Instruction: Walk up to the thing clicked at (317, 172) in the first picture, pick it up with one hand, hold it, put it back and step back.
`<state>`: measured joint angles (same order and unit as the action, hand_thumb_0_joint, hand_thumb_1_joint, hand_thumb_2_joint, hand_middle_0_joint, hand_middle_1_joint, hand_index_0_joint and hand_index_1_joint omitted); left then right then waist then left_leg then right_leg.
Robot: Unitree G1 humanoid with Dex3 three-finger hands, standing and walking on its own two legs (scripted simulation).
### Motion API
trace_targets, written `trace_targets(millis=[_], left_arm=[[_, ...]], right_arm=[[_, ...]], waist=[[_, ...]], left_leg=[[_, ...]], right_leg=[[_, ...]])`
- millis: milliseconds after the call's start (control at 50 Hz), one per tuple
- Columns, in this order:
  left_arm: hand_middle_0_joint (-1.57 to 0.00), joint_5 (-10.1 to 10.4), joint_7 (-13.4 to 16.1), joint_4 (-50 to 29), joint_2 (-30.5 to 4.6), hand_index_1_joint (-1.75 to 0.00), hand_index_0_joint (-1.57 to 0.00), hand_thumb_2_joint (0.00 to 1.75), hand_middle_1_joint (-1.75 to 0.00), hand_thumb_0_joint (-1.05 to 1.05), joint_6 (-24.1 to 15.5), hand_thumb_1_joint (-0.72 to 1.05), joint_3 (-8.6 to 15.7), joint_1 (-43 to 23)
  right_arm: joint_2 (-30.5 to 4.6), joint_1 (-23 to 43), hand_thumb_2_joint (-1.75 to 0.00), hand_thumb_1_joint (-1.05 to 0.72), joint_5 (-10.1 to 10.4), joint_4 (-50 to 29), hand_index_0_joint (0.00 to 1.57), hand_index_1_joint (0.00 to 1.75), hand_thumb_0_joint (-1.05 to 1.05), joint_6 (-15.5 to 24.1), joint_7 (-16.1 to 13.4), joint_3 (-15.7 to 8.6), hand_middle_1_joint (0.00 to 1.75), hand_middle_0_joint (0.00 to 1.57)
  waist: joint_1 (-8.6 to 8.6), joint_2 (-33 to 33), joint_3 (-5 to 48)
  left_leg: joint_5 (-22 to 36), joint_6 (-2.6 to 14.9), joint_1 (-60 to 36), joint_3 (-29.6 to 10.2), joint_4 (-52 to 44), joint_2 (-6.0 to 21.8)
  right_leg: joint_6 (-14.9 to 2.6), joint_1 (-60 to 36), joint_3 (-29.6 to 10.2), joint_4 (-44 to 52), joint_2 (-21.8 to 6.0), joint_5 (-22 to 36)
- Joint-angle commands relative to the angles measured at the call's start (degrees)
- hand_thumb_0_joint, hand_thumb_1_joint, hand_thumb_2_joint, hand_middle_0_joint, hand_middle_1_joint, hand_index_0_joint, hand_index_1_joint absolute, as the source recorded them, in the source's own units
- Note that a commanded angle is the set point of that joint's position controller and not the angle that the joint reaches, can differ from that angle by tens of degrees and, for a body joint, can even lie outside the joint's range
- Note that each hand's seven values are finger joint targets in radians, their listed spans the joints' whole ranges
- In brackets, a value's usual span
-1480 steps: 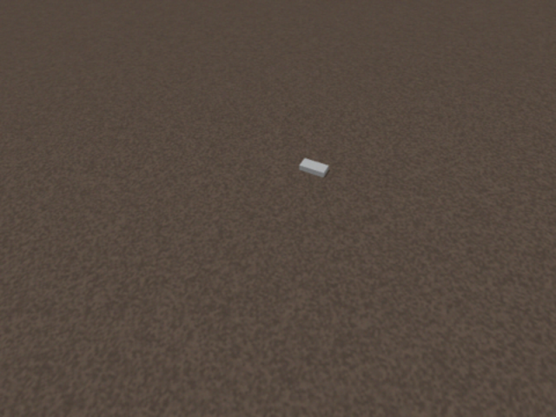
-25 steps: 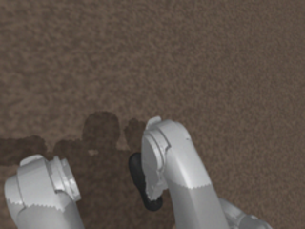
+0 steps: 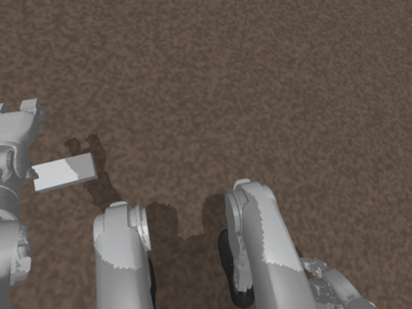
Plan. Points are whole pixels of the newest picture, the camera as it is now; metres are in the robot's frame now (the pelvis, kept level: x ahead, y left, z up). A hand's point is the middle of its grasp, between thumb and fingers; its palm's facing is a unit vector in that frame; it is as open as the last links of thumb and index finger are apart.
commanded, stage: withdraw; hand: left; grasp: from above
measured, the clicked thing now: (66, 172) +0.45 +0.32 -0.34
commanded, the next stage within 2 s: home in 0.28 s
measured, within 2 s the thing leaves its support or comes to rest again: neither
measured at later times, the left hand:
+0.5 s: hand (46, 160) +0.44 +0.32 -0.20, palm faces -0.37 -0.07 -0.93, open 13.2 cm
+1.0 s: hand (10, 197) +0.33 +0.27 +0.00, palm faces -0.25 -0.68 -0.69, open 7.9 cm
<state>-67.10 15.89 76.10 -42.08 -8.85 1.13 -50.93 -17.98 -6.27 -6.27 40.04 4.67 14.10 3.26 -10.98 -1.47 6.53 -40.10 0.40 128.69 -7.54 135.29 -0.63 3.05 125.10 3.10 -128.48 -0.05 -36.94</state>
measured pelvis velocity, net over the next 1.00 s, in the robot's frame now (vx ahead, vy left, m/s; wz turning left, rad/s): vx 0.01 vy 0.00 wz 0.06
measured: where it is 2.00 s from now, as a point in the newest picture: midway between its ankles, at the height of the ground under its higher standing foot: (193, 297)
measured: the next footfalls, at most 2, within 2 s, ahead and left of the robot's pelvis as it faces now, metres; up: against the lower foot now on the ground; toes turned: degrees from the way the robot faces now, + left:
none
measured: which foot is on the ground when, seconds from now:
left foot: down 0.00-1.00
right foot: down 0.00-1.00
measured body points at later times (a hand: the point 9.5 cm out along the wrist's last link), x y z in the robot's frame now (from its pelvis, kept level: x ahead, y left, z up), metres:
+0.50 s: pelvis +0.00 +0.00 -0.04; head +0.23 +0.08 +0.34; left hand +0.46 +0.32 -0.15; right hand +0.05 -0.28 -0.13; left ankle +0.08 +0.12 -0.32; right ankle +0.11 -0.14 -0.32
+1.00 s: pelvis +0.01 +0.00 +0.11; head +0.19 +0.04 +0.52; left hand +0.34 +0.31 +0.04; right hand +0.19 -0.26 +0.00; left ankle +0.07 +0.12 -0.32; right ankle +0.11 -0.14 -0.32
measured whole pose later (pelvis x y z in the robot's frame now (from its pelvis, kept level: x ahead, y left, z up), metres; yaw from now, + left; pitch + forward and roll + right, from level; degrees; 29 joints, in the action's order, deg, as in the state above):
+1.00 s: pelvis +0.01 +0.00 +0.11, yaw +3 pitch +34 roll -6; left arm -27.1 0.0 27.5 -28.0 1.2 5.2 -14.6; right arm -17.0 -6.6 0.4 34.0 1.2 4.6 -1.7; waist -3.2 -2.0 10.7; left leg -39.1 0.0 109.2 -5.2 114.4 0.3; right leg 2.4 107.1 2.1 -109.6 -0.6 -36.3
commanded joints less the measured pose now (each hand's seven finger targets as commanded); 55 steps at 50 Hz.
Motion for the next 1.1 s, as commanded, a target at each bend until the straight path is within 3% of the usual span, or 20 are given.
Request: trace_targets(millis=[0, 120, 220, 260, 280, 340, 380, 400, 440, 460, 500, 560, 640, 700, 740, 800, 840, 940, 960, 1080], left_arm=[[-0.11, 0.6, -3.1, -2.3, -13.5, -1.04, -0.1, 1.02, -1.03, 0.0, -2.6, -0.49, 0.9, -16.1], [-0.15, -1.0, -2.5, -0.6, -17.1, -0.99, -0.14, 0.97, -0.98, 0.0, -8.9, -0.44, 2.4, -17.2], [-0.14, -4.2, 2.8, 1.2, -18.7, -0.97, -0.15, 0.95, -0.97, 0.0, -13.4, -0.43, 4.4, -16.8], [-0.12, -5.7, 5.8, -0.4, -21.1, -0.97, -0.13, 0.95, -0.98, 0.0, -14.6, -0.44, 6.3, -19.9], [-0.12, -6.7, 7.4, -0.9, -22.9, -0.97, -0.13, 0.96, -0.99, 0.0, -14.9, -0.45, 7.8, -20.3], [-0.12, -8.4, 11.9, -3.8, -23.0, -0.96, -0.13, 0.95, -0.98, 0.0, -14.7, -0.45, 9.2, -21.4], [-0.19, -8.7, 14.6, -8.4, -25.7, -0.88, -0.2, 0.95, -0.9, 0.0, -13.6, -0.37, 11.7, -23.6], [-0.24, -8.6, 15.5, -6.9, -25.1, -0.8, -0.21, 0.98, -0.82, 0.0, -12.1, -0.32, 12.3, -20.8], [-0.23, -7.7, 15.9, -5.5, -22.7, -0.76, -0.21, 0.96, -0.74, 0.0, -9.4, -0.25, 11.1, -22.0], [-0.23, -6.8, 15.6, -6.5, -22.3, -0.73, -0.2, 0.95, -0.71, 0.0, -8.0, -0.2, 11.3, -21.6], [-0.23, -3.9, 14.4, -8.1, -22.0, -0.71, -0.2, 0.94, -0.69, 0.0, -5.5, -0.16, 12.1, -18.4], [-0.22, 1.3, 9.8, -10.9, -18.2, -0.63, -0.2, 0.92, -0.61, 0.0, -1.8, 0.02, 10.9, -13.4], [-0.22, 11.2, 1.3, -21.2, -14.1, -0.56, -0.21, 0.95, -0.55, 0.0, 2.0, 0.29, 10.2, -4.3], [-0.21, 19.9, -5.9, -30.6, -6.0, -0.45, -0.21, 0.94, -0.44, 0.0, 5.0, 0.53, 7.1, 6.0], [-0.21, 25.3, -9.3, -38.3, -6.8, -0.38, -0.2, 0.93, -0.38, 0.0, 6.4, 0.69, 9.4, 10.3], [-0.2, 31.8, -13.6, -47.6, -2.5, -0.3, -0.2, 0.9, -0.3, 0.0, 7.3, 0.9, 7.8, 17.0], [-0.2, 35.6, -14.4, -52.3, -1.7, -0.3, -0.2, 0.9, -0.3, 0.0, 7.6, 0.9, 9.3, 20.7], [-0.2, 42.4, -14.3, -61.3, 3.6, -0.3, -0.2, 0.9, -0.3, 0.0, 8.8, 0.9, 8.0, 26.8], [-0.2, 43.6, -14.0, -64.0, 3.0, -0.3, -0.2, 0.9, -0.3, 0.0, 9.4, 0.9, 9.2, 27.9], [-0.2, 52.4, -13.6, -73.3, 7.6, -0.3, -0.2, 0.9, -0.3, 0.0, 15.3, 0.9, 8.2, 37.8]], right_arm=[[-12.9, -10.7, -0.9, -0.9, 0.7, -1.6, 0.2, 0.3, 0.0, -1.2, -3.9, -3.4, 0.3, 0.2], [-12.6, -9.8, -0.9, -0.9, -0.2, -2.3, 0.2, 0.3, 0.0, -2.2, -6.6, -1.4, 0.3, 0.2], [-13.1, -10.0, -0.9, -0.9, -1.7, -2.0, 0.2, 0.3, 0.0, -2.7, -7.2, -0.5, 0.3, 0.2], [-13.6, -11.1, -0.9, -0.89, -2.6, -1.5, 0.2, 0.3, 0.0, -2.5, -7.2, -0.2, 0.3, 0.2], [-13.9, -11.2, -0.9, -0.9, -2.8, -1.0, 0.2, 0.3, 0.0, -2.4, -7.2, -0.5, 0.3, 0.2], [-14.5, -12.2, -0.9, -0.9, -3.8, 0.1, 0.2, 0.3, 0.0, -2.1, -7.0, -1.6, 0.3, 0.2], [-15.0, -12.2, -0.89, -0.89, -4.1, 0.7, 0.2, 0.3, 0.0, -1.5, -6.9, -2.7, 0.3, 0.2], [-14.8, -12.0, -0.89, -0.89, -4.2, 0.7, 0.2, 0.3, 0.0, -1.3, -6.7, -3.3, 0.3, 0.2], [-14.6, -12.6, -0.89, -0.89, -4.1, 1.2, 0.2, 0.3, 0.0, -0.6, -6.2, -4.2, 0.3, 0.2], [-14.3, -13.1, -0.89, -0.89, -3.9, 1.4, 0.2, 0.3, 0.0, -0.3, -6.0, -4.3, 0.3, 0.2], [-14.5, -13.9, -0.9, -0.89, -3.2, 1.2, 0.2, 0.3, 0.0, 0.1, -5.6, -5.4, 0.3, 0.2], [-14.2, -16.0, -0.9, -0.89, -1.6, 1.2, 0.2, 0.3, 0.0, 0.3, -4.9, -7.3, 0.3, 0.2], [-13.7, -16.5, -0.9, -0.89, 1.9, -0.9, 0.2, 0.3, 0.0, -0.7, -4.4, -8.6, 0.3, 0.2], [-12.1, -14.5, -0.9, -0.9, 4.2, -3.6, 0.2, 0.3, 0.0, -1.8, -5.2, -8.6, 0.3, 0.2], [-11.7, -12.8, -0.9, -0.9, 5.2, -5.2, 0.2, 0.3, 0.0, -2.4, -6.2, -8.5, 0.3, 0.2], [-9.8, -10.1, -0.9, -0.9, 6.1, -7.4, 0.2, 0.3, 0.0, -2.7, -7.6, -8.5, 0.3, 0.2], [-9.1, -8.5, -0.9, -0.9, 6.6, -8.9, 0.2, 0.3, 0.0, -2.5, -8.4, -8.6, 0.3, 0.2], [-7.8, -5.0, -0.9, -0.9, 7.4, -11.4, 0.2, 0.3, 0.0, -1.6, -10.6, -8.6, 0.3, 0.2], [-7.8, -4.5, -0.9, -0.9, 7.5, -11.9, 0.2, 0.3, 0.0, -1.3, -11.1, -8.8, 0.3, 0.2], [-7.0, -1.0, -0.9, -0.9, 8.4, -14.7, 0.2, 0.3, 0.0, 0.2, -13.7, -8.1, 0.3, 0.2]], waist=[[-3.75, -3.3, 23.1], [-3.2, -6.0, 26.0], [-2.42, -9.3, 27.9], [-2.96, -12.2, 30.2], [-2.09, -13.9, 32.6], [-2.74, -18.5, 35.9], [-2.19, -23.1, 39.1], [-1.08, -23.6, 40.1], [-2.42, -23.7, 38.1], [-1.66, -24.8, 39.7], [0.18, -25.4, 42.4], [1.67, -22.7, 45.3], [3.59, -17.7, 47.0], [3.15, -11.1, 43.2], [3.99, -8.6, 41.5], [4.86, -6.0, 37.9], [5.83, -5.3, 37.7], [6.25, -6.5, 33.6], [7.21, -7.1, 34.8], [7.41, -8.0, 33.6]], left_leg=[[2.2, 2.09, -15.8, 5.2, -15.8, -1.7], [4.2, 1.81, -17.6, 5.3, -14.2, -1.3], [5.2, 1.18, -19.5, 5.0, -12.7, -1.3], [7.0, 0.85, -21.8, 4.7, -12.3, -1.3], [8.2, 0.58, -24.2, 4.5, -12.2, -1.1], [10.4, 0.07, -28.4, 4.4, -11.3, -0.8], [11.7, -0.23, -31.0, 4.5, -11.6, -0.7], [11.9, -0.42, -32.2, 4.7, -11.9, -0.7], [10.1, -0.36, -31.5, 4.4, -12.9, -0.6], [10.8, -0.38, -32.4, 4.5, -13.5, -0.7], [11.1, -0.19, -33.0, 4.7, -14.7, -0.8], [12.2, 0.14, -33.9, 4.8, -17.4, -0.9], [13.8, 0.72, -35.5, 4.4, -21.6, -1.0], [13.8, 1.23, -35.1, 3.8, -24.9, -0.8], [13.9, 1.38, -34.7, 3.5, -26.6, -0.7], [11.9, 1.7, -35.3, 3.8, -29.7, -0.1], [10.5, 1.72, -37.1, 3.9, -32.1, 0.1], [5.8, 1.3, -43.4, 3.3, -39.4, 0.7], [5.6, 1.18, -45.7, 3.4, -40.7, 0.8], [3.1, 0.6, -55.6, 1.6, -50.2, 1.1]], right_leg=[[-5.13, -19.3, 3.1, 16.0, 2.0, 1.0], [-4.91, -19.3, 2.8, 13.9, 1.8, 2.5], [-5.13, -17.0, 3.7, 11.2, 2.3, 2.4], [-5.02, -16.6, 5.1, 9.8, 2.2, 4.9], [-5.22, -16.3, 5.3, 8.6, 2.3, 6.1], [-5.29, -13.9, 6.1, 6.4, 2.1, 8.7], [-5.31, -12.2, 6.5, 5.1, 1.8, 9.8], [-5.57, -11.3, 6.3, 4.7, 1.7, 9.8], [-5.5, -8.8, 6.7, 4.8, 1.3, 8.9], [-5.58, -9.1, 6.6, 5.1, 1.3, 9.5], [-5.62, -10.7, 6.1, 5.9, 0.9, 10.0], [-5.67, -15.1, 5.3, 8.6, 0.6, 11.3], [-5.13, -22.7, 4.4, 13.4, 0.8, 13.1], [-4.72, -26.8, 3.8, 17.8, 1.2, 13.9], [-4.67, -29.3, 3.1, 20.1, 1.0, 14.4], [-4.55, -32.0, 1.9, 24.3, 1.1, 12.6], [-4.55, -34.7, 1.3, 26.8, 0.9, 11.5], [-4.78, -37.0, 0.6, 32.9, 0.6, 6.9], [-4.79, -38.6, 0.4, 34.2, 0.5, 6.6], [-4.45, -45.3, 0.0, 41.2, 0.3, 4.9]])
